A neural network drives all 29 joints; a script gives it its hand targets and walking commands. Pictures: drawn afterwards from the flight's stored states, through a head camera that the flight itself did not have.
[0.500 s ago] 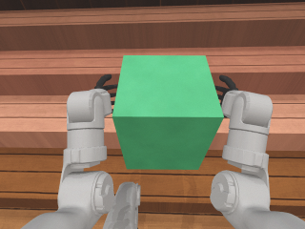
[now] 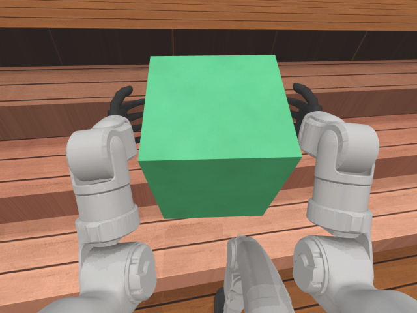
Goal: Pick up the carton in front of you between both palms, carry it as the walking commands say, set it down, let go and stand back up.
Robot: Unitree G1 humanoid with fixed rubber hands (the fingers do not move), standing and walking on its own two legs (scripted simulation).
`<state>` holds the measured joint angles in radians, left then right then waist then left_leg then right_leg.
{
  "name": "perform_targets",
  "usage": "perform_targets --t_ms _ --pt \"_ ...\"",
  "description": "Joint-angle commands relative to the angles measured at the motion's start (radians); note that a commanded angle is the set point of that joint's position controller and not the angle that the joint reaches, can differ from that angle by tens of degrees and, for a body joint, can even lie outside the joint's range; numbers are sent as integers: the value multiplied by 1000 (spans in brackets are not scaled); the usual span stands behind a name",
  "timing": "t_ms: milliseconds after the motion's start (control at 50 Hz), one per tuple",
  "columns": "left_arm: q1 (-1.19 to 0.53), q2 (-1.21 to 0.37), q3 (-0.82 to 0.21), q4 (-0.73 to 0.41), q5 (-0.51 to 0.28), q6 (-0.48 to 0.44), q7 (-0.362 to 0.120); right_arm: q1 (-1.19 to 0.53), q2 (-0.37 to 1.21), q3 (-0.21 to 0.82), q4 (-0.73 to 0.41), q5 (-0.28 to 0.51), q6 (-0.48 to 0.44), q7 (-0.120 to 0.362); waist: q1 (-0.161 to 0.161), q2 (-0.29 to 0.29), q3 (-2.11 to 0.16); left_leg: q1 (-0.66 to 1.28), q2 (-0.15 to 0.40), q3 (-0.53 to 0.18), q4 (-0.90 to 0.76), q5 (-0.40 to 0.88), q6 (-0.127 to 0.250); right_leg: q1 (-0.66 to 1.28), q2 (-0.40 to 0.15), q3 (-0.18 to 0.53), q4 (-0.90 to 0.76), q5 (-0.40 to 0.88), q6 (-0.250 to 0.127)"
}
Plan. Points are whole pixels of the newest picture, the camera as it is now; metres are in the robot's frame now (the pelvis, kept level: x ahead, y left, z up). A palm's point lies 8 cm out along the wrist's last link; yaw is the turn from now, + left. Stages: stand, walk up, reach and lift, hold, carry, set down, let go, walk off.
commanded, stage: carry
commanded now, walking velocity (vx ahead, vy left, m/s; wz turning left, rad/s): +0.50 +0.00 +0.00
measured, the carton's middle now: (213, 146) +0.38 -0.03 +0.14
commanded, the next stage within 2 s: none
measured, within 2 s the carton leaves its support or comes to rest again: neither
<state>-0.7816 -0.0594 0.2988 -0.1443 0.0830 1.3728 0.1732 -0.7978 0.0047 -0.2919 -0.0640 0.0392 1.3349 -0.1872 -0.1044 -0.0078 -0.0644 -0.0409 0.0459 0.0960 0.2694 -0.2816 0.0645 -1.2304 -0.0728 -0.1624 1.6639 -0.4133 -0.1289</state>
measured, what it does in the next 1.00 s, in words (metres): climbs: right foot 0.16 m higher, then left foot 0.17 m higher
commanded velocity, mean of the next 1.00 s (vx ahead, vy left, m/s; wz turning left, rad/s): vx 0.50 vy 0.00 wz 0.00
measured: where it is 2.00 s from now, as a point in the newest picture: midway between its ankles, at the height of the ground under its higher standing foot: (142, 76)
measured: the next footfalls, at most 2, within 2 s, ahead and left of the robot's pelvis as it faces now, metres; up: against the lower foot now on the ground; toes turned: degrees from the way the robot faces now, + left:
right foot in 0.04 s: +0.24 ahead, -0.09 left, +0.16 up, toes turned -6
left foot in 0.60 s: +0.52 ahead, +0.22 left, +0.33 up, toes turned +8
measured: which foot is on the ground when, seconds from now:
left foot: down 0.00-0.10, up 0.12-0.58, down 0.60-1.00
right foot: up 0.00-0.02, down 0.04-0.62, up 0.64-1.00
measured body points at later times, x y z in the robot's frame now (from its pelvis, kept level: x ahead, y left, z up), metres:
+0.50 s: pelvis +0.26 +0.05 +0.15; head +0.26 +0.03 +0.60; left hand +0.62 +0.21 +0.35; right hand +0.64 -0.09 +0.33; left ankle +0.32 +0.18 -0.29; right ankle +0.20 -0.09 -0.59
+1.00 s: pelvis +0.53 +0.12 +0.32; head +0.54 +0.15 +0.77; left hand +0.90 +0.26 +0.49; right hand +0.88 -0.04 +0.51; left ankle +0.48 +0.21 -0.42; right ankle +0.62 +0.01 -0.12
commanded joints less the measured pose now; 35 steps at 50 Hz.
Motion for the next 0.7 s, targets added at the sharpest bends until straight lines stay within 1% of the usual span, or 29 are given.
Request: perform_targets --t_ms 0,20,40,60,80,100,120,140,160,180,220,260,300,320,360,400,420,440,480,500,520,540,560,580,600,620,640,660,680 --pt "-684 -689 -551 96 -249 17 -25 -704 767 527 20 295 37 151 135 245 -350 -193 120 78 -76 1414 156 642 98 -159 -306 184 -53" --pt "-707 -724 -550 114 -267 19 -26 -706 760 484 40 267 44 147 192 288 -432 -92 137 100 73 1730 130 723 148 -181 -393 189 -61" --pt "-745 -766 -558 125 -294 16 -31 -703 762 446 65 229 48 146 252 302 -504 -6 160 106 258 1865 110 797 185 -182 -522 155 -57" --pt "-801 -827 -574 131 -318 6 -39 -707 763 414 86 200 49 145 303 197 -585 37 108 131 539 1886 28 976 222 -151 -803 254 -54" --pt "-787 -871 -590 135 -353 -6 -57 -687 761 398 100 159 43 143 353 134 -562 -100 41 65 889 1390 2 1115 163 73 -1058 413 -82" --pt "-800 -908 -598 151 -393 -26 -74 -612 795 364 134 120 31 140 260 -218 -672 -570 -200 -50 1476 119 -113 1415 -202 770 -1175 1043 -338" --pt "-780 -968 -639 168 -433 -42 -89 -579 790 339 165 71 23 137 234 -74 -786 -638 -158 -274 1776 72 -55 1404 -225 902 -1154 832 -379" --pt "-884 -1030 -673 98 -482 -70 -107 -608 808 327 148 49 9 140 234 -8 -709 -734 -140 -313 1812 67 -23 1329 -193 866 -1155 494 -330" --pt "-986 -1080 -690 46 -514 -92 -123 -645 820 321 127 32 -7 140 192 54 -578 -816 -91 -277 1740 75 23 1241 -178 793 -1182 218 -232" --pt "-1057 -1124 -725 16 -556 -108 -141 -684 829 335 96 29 -24 136 158 54 -479 -841 -42 -281 1688 106 48 1151 -186 714 -1202 114 -165" --pt "-1087 -1156 -754 -9 -606 -128 -162 -720 830 367 46 39 -49 123 144 59 -393 -851 -5 -213 1589 83 69 1069 -158 575 -1235 -74 -119" --pt "-1056 -1129 -730 -14 -601 -129 -163 -724 822 419 3 46 -59 113 170 50 -373 -855 8 -117 1409 31 64 1070 -161 461 -1254 5 -127" --pt "-952 -1067 -688 23 -547 -110 -150 -665 816 456 12 53 -45 101 178 -46 -402 -841 1 -46 1351 137 83 1078 -158 378 -1259 255 -147" --pt "-881 -1027 -648 67 -514 -97 -146 -642 819 479 37 53 -33 99 196 -118 -420 -960 -2 -36 1522 33 96 1189 -205 438 -1281 342 -191" --pt "-814 -966 -621 92 -472 -78 -139 -681 824 495 9 88 -15 97 266 -128 -413 -1405 33 -128 1805 -220 82 1533 -301 591 -1307 310 -228" --pt "-776 -908 -593 123 -435 -62 -127 -678 830 504 56 106 4 95 300 -70 -356 -1728 53 -201 1979 -386 62 1745 -342 626 -1293 275 -206" --pt "-742 -888 -578 133 -426 -57 -125 -670 827 506 75 110 11 95 291 -29 -341 -1748 65 -183 1939 -411 69 1756 -303 579 -1268 291 -164" --pt "-740 -868 -568 137 -415 -54 -125 -645 839 505 109 108 16 95 274 -35 -307 -1714 83 -149 1820 -405 61 1696 -280 509 -1323 185 -123" --pt "-768 -851 -539 127 -394 -54 -132 -690 878 507 114 127 14 95 239 -110 -219 -1492 115 -55 1564 -346 37 1445 -212 355 -1508 20 -78" --pt "-740 -864 -519 160 -389 -53 -136 -690 884 516 123 125 12 89 162 -134 -232 -1050 114 2 1228 -255 45 1104 -144 180 -1628 162 -60" --pt "-779 -884 -517 153 -382 -54 -142 -688 898 525 130 131 3 87 107 -222 -267 -687 69 104 1053 -92 51 901 -109 33 -1644 521 -63" --pt "-744 -895 -512 172 -376 -51 -147 -708 927 533 122 148 -7 86 70 -298 -343 -508 -7 183 1031 -10 62 923 -118 14 -1547 1092 -72" --pt "-735 -908 -509 165 -373 -55 -154 -712 971 553 122 172 -18 89 -4 -359 -461 -412 -65 205 990 -19 79 1055 -142 -29 -1310 1600 -52" --pt "-741 -912 -513 148 -356 -62 -156 -728 1003 576 88 204 -30 96 -101 -335 -571 -264 -127 206 768 0 68 1111 -130 -38 -993 1742 -16" --pt "-753 -918 -506 131 -329 -72 -152 -770 1042 610 52 238 -46 106 -146 -178 -657 -40 -117 1 520 58 81 1011 -67 62 -648 1435 38" --pt "-657 -934 -492 136 -286 -83 -147 -781 1058 649 31 277 -65 113 -63 287 -717 212 227 -726 209 294 222 620 124 171 -253 313 144" --pt "-656 -895 -494 118 -264 -92 -136 -760 1111 672 -3 315 -81 124 -41 283 -811 178 272 -928 155 391 278 591 199 372 161 241 130" --pt "-609 -915 -491 109 -238 -97 -125 -809 1113 712 -121 343 -95 132 20 174 -797 177 260 -815 253 293 272 540 158 396 298 287 101" --pt "-634 -916 -499 57 -235 -110 -122 -851 1133 732 -161 367 -107 142 44 133 -721 134 246 -729 292 228 232 467 115 349 300 283 74"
